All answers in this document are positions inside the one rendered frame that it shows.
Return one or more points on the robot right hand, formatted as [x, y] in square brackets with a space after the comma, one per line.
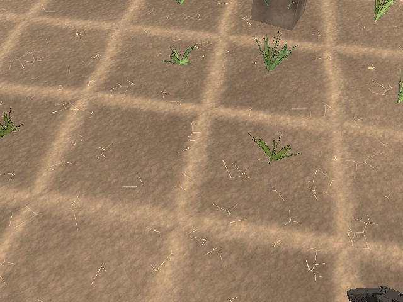
[383, 294]

